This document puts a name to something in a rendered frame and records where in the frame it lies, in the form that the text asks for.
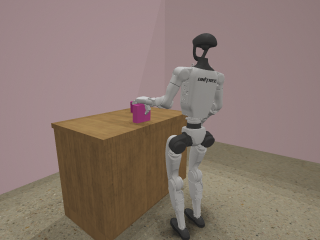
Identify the table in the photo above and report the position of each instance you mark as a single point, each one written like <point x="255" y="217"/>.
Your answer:
<point x="112" y="170"/>

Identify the right robot upper arm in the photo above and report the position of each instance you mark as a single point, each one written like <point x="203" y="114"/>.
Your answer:
<point x="218" y="98"/>

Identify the right robot forearm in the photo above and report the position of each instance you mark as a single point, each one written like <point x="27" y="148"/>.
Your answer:
<point x="211" y="112"/>

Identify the left robot upper arm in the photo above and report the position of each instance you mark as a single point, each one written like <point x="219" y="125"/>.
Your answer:
<point x="179" y="75"/>

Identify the left robot forearm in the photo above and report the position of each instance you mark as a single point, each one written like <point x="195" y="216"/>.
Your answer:
<point x="155" y="101"/>

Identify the robot left hand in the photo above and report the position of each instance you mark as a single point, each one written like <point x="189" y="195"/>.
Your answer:
<point x="142" y="100"/>

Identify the sponge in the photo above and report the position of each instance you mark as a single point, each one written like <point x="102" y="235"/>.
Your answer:
<point x="138" y="113"/>

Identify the left robot thigh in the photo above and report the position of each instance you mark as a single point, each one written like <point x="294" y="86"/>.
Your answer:
<point x="175" y="145"/>

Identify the robot right foot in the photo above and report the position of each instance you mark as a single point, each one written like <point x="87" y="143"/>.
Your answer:
<point x="199" y="221"/>

